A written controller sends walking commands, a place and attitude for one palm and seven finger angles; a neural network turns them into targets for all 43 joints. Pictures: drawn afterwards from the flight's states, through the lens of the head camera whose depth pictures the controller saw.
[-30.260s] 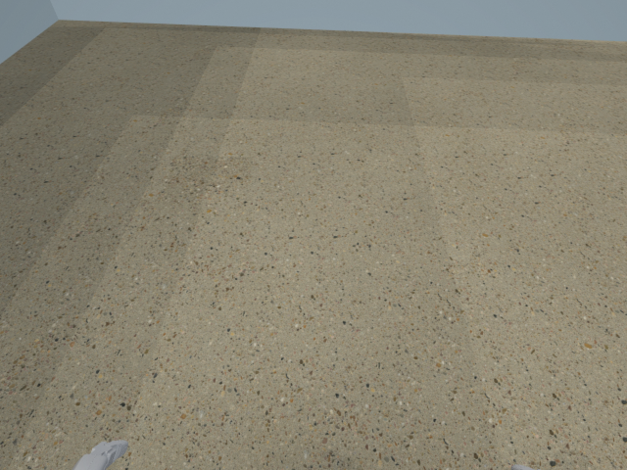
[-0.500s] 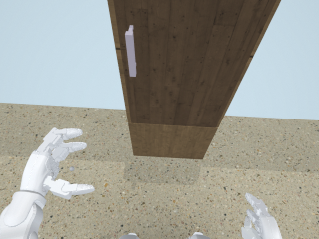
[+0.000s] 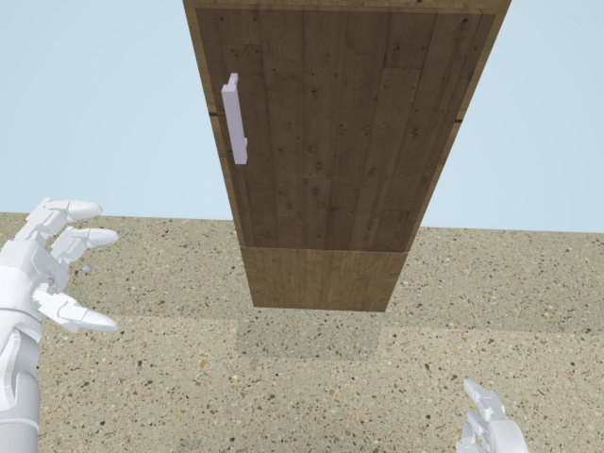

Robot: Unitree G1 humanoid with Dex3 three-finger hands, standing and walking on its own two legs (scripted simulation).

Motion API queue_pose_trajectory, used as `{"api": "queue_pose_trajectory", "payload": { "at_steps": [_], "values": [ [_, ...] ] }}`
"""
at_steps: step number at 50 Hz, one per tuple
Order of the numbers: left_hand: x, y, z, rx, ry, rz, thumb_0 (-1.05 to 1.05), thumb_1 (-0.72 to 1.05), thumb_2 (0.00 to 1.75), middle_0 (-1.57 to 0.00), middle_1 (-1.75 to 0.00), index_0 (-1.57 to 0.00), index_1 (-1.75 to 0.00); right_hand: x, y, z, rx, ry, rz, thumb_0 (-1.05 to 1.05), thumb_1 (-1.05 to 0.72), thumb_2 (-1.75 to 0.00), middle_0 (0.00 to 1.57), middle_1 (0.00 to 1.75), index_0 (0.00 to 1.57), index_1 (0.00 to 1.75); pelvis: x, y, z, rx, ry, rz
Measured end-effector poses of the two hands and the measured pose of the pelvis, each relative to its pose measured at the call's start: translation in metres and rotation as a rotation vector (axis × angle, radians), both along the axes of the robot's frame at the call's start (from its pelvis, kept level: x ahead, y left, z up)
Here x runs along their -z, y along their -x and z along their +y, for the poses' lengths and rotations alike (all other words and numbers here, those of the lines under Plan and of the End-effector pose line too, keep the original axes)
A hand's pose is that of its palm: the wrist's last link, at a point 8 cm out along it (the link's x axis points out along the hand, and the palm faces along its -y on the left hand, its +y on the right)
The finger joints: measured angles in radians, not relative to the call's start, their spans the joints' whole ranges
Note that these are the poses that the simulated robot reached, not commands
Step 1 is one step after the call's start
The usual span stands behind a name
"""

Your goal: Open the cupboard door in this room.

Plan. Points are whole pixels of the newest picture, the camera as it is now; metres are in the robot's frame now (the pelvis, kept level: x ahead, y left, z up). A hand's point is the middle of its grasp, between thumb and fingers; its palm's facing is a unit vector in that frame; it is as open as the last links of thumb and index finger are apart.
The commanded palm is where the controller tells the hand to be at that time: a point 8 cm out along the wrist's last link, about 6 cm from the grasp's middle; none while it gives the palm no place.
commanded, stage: raise the hand with hooked fingers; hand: left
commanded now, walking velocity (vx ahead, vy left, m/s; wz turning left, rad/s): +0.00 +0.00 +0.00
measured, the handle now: (237, 120) +0.61 +0.16 +0.09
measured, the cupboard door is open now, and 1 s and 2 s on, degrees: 0 0 0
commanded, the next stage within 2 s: move the hooked fingers beside the handle in 0.48 s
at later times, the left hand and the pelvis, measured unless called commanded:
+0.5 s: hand (82, 279) +0.29 +0.28 +0.10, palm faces +0.04 -1.00 -0.02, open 14.0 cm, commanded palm +0.25 +0.33 +0.10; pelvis -0.01 +0.01 +0.00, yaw -1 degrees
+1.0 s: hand (126, 231) +0.36 +0.25 +0.10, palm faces +0.01 -1.00 -0.01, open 14.0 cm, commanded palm +0.33 +0.31 +0.10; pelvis -0.01 +0.01 +0.00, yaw -1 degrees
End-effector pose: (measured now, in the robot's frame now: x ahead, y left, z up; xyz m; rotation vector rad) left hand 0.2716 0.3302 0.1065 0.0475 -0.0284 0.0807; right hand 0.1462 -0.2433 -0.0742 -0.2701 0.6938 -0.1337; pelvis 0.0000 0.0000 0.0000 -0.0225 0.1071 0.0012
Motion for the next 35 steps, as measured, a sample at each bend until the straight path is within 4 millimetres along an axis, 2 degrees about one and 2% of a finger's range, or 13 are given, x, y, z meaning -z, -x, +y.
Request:
{"api": "queue_pose_trajectory", "payload": {
  "at_steps": [3,7,10,14,30,35],
  "values": [
    [-0.004,-0.005,0.001,0.02,0.009,0.008,-0.01,-0.5,0.3,-0.3,-1.2,-0.3,-1.2,-0.001,0.006,-0.003,0.015,0.003,0.006,0.01,-0.91,-0.89,0.21,0.3,0.2,0.3,-0.002,0.001,0.001,0.004,-0.002,-0.003],
    [0.006,-0.007,-0.003,0.06,0.032,0.059,-0.01,-0.5,0.3,-0.3,-1.2,-0.3,-1.2,-0.003,0.013,-0.005,0.03,0.006,0.008,0.01,-0.91,-0.89,0.21,0.3,0.2,0.3,-0.003,0.003,0.004,0.012,-0.005,-0.003],
    [0.012,-0.004,-0.005,0.058,0.035,0.07,-0.01,-0.5,0.3,-0.3,-1.2,-0.3,-1.2,-0.005,0.017,-0.005,0.031,0.012,0.008,0.01,-0.91,-0.89,0.21,0.3,0.2,0.3,-0.003,0.005,0.005,0.018,-0.007,-0.006],
    [0.009,0.003,-0.003,0.022,0.025,0.022,-0.01,-0.5,0.3,-0.3,-1.2,-0.3,-1.2,-0.008,0.02,-0.001,0.026,0.015,0.003,0.01,-0.91,-0.89,0.21,0.3,0.2,0.3,-0.003,0.007,0.007,0.022,-0.007,-0.013],
    [0.006,0.01,0.008,0.032,0.024,0.022,-0.01,-0.5,0.3,-0.3,-1.2,-0.3,-1.2,-0.009,0.015,0.019,-0.012,-0.002,-0.026,0.01,-0.91,-0.89,0.21,0.3,0.2,0.3,-0.003,0.013,0.013,0.012,-0.002,-0.027],
    [0.007,0.002,0.009,0.022,0.044,0.018,-0.01,-0.5,0.3,-0.3,-1.2,-0.3,-1.2,-0.007,0.014,0.019,-0.026,0.007,-0.014,0.01,-0.91,-0.89,0.21,0.3,0.2,0.3,-0.002,0.015,0.013,0.002,0.0,-0.024]
  ]
}}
